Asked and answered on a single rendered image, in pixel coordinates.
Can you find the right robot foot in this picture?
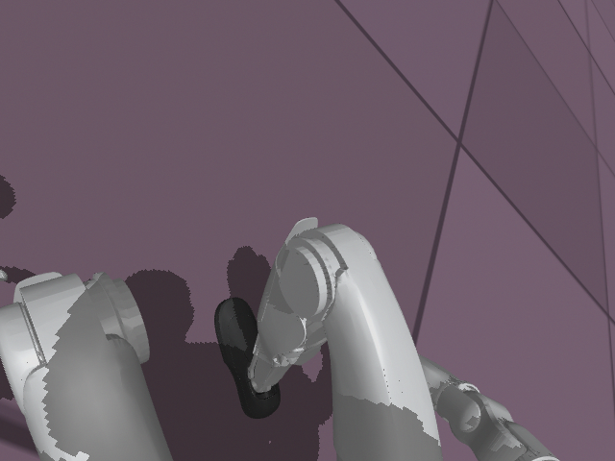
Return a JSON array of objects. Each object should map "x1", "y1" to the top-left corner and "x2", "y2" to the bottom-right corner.
[{"x1": 214, "y1": 298, "x2": 281, "y2": 419}]

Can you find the right robot hand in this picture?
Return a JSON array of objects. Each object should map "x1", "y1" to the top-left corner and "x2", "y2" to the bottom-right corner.
[{"x1": 418, "y1": 354, "x2": 460, "y2": 413}]

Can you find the right robot arm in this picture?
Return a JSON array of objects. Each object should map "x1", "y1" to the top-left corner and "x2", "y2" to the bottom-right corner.
[{"x1": 436, "y1": 380, "x2": 560, "y2": 461}]

